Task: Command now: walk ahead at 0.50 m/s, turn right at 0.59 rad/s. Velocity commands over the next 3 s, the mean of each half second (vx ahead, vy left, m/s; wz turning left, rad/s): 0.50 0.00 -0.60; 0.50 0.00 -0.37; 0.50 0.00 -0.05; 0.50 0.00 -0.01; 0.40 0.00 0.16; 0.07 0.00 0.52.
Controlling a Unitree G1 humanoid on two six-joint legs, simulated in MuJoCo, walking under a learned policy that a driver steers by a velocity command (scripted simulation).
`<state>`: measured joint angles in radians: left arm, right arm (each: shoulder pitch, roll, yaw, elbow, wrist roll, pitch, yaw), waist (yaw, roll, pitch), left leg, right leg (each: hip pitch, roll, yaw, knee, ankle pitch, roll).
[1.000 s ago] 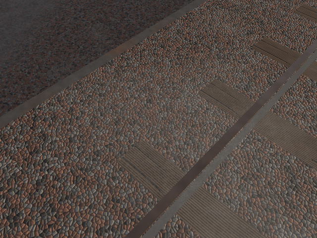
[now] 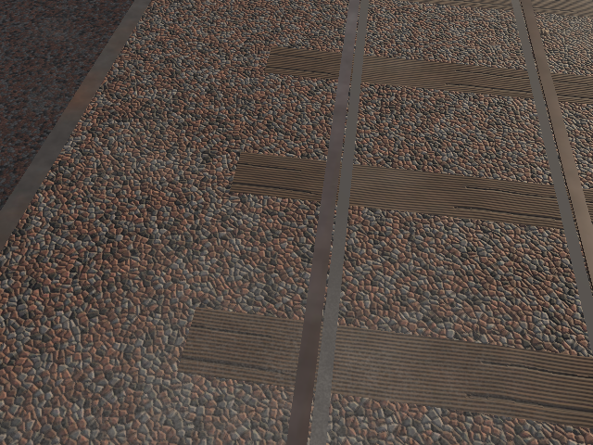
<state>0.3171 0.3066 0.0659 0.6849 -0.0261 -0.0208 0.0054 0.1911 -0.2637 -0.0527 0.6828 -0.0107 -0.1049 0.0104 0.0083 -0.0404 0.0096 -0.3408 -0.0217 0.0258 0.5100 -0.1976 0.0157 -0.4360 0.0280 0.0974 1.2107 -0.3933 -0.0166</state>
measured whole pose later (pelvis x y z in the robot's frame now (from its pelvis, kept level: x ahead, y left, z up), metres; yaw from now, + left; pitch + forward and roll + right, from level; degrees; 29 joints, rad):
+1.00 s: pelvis +0.55 -0.13 +0.00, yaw -28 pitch +2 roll +1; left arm 0.35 0.29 0.05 0.75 -0.02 -0.04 0.01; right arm 0.16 -0.28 -0.04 0.72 0.00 -0.11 0.03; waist 0.02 -0.02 0.01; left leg -0.38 -0.04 0.02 0.52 -0.17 0.05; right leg -0.33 0.05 0.10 1.15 -0.43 -0.03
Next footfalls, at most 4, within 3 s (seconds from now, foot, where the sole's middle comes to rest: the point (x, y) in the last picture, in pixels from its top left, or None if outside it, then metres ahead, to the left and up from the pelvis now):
0.40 right None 0.35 -0.18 -0.77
0.88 left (345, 361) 0.69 -0.10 -0.77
1.40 right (479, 319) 0.81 -0.45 -0.77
1.92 left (432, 208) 1.19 -0.38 -0.77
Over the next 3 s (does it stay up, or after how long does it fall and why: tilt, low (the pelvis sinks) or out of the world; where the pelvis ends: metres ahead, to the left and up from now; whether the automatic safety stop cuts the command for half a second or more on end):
stays up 1.27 -0.54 0.01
